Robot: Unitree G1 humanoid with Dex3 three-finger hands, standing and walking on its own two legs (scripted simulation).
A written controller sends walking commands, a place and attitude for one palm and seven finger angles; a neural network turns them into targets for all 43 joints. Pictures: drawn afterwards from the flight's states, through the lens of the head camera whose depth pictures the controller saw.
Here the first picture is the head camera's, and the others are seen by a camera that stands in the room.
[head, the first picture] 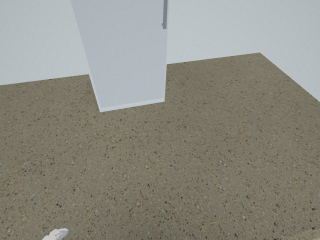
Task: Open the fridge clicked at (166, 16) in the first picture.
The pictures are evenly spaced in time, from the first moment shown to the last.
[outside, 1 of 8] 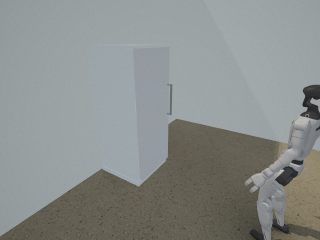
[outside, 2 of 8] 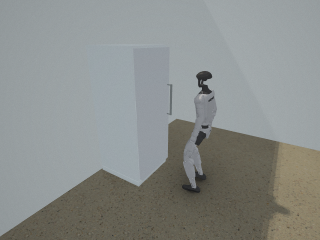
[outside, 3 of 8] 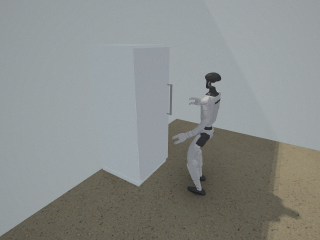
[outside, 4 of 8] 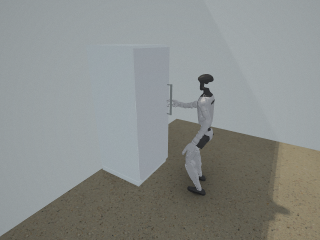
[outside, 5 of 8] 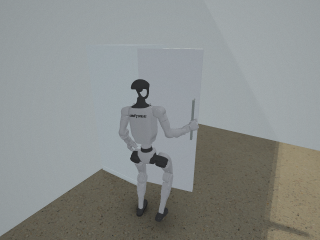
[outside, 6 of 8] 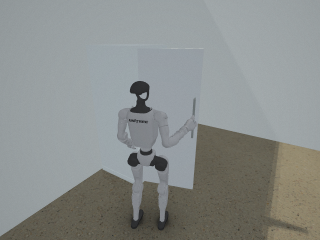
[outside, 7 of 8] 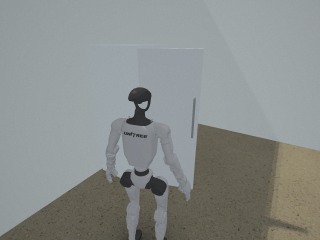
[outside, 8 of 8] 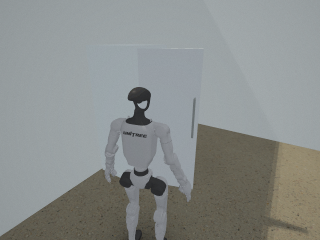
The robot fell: no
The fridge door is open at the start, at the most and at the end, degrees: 0 76 72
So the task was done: yes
